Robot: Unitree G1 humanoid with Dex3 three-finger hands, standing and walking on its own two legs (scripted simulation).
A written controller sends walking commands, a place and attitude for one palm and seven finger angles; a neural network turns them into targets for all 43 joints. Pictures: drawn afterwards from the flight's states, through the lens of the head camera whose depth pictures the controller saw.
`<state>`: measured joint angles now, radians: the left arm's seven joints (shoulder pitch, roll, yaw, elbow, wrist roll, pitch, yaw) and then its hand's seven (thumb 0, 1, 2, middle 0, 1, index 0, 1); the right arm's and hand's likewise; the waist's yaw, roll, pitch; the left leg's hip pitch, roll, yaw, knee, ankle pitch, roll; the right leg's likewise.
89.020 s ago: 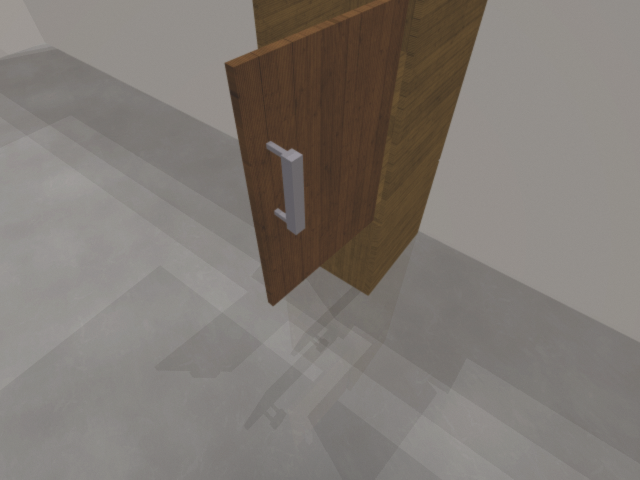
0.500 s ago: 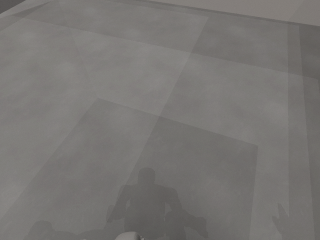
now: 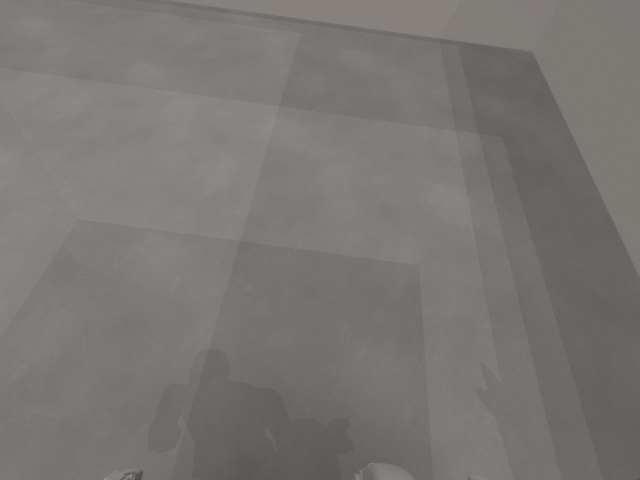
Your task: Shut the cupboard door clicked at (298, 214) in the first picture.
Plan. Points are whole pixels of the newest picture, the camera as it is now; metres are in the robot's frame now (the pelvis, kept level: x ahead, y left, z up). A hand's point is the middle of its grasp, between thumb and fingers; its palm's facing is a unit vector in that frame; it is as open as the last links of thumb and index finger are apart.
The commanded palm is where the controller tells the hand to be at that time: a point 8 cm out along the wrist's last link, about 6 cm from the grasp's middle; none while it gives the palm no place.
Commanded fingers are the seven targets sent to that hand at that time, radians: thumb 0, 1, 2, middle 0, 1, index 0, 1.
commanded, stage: turn to face it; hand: left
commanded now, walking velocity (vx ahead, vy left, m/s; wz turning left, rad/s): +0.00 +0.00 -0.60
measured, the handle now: out of the picture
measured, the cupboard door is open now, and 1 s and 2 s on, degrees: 8 8 8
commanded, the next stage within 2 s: none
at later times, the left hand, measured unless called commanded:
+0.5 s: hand (231, 477) +0.14 +0.12 -0.16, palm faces -0.27 -0.93 -0.24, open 7.4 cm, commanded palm none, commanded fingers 0.00 0.90 0.90 -0.20 -0.30 -0.20 -0.30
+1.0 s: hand (270, 409) +0.23 +0.09 -0.16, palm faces -0.56 -0.79 -0.26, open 7.4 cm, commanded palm none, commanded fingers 0.00 0.90 0.90 -0.20 -0.30 -0.20 -0.30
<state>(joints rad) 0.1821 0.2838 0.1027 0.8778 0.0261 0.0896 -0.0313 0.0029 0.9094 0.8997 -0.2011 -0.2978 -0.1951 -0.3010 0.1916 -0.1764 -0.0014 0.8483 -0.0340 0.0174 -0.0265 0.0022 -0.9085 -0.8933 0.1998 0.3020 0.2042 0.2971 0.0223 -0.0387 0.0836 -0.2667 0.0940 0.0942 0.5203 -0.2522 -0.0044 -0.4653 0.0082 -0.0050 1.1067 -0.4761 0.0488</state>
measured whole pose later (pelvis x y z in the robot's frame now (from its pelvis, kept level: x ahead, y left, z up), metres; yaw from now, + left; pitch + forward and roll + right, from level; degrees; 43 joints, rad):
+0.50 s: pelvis +0.01 -0.04 +0.00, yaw -17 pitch +1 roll +1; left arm 0.20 0.20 0.05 0.88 0.03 0.04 -0.01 0.00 0.90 0.90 -0.21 -0.30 -0.20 -0.30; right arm 0.18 -0.25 -0.06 0.88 -0.02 0.06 -0.01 0.01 -0.91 -0.89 0.19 0.30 0.20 0.30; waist 0.00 0.01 0.08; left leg -0.48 0.06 0.01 0.98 -0.40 -0.09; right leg -0.26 0.04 0.05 0.48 -0.24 -0.04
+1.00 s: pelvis +0.02 -0.03 -0.01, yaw -36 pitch +0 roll -1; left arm 0.14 0.27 0.08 0.87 0.02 0.08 -0.04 0.00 0.91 0.90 -0.20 -0.30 -0.19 -0.30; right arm 0.23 -0.23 -0.04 0.87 -0.03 0.03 -0.02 0.00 -0.91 -0.89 0.20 0.30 0.21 0.30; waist 0.00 0.02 0.10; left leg -0.23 0.17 0.21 0.59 -0.34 -0.05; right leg -0.34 -0.03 -0.07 0.72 -0.38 0.04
